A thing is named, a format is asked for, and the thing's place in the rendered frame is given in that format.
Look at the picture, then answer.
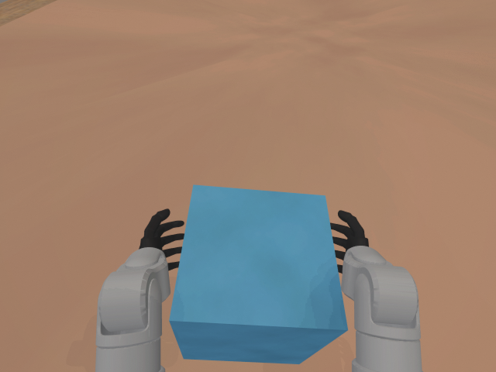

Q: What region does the robot right forearm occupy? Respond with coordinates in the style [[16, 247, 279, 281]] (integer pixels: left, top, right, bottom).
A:
[[341, 246, 423, 372]]

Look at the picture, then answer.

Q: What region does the robot left forearm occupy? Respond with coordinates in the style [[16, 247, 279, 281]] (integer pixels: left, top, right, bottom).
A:
[[95, 247, 171, 372]]

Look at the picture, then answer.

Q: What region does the right robot hand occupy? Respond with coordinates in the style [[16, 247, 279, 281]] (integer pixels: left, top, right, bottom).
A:
[[330, 210, 369, 274]]

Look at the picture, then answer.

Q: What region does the carton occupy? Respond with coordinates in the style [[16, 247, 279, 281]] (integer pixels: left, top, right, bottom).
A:
[[169, 184, 348, 364]]

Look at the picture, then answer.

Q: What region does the left robot hand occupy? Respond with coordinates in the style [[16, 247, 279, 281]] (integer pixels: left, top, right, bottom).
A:
[[139, 208, 184, 271]]

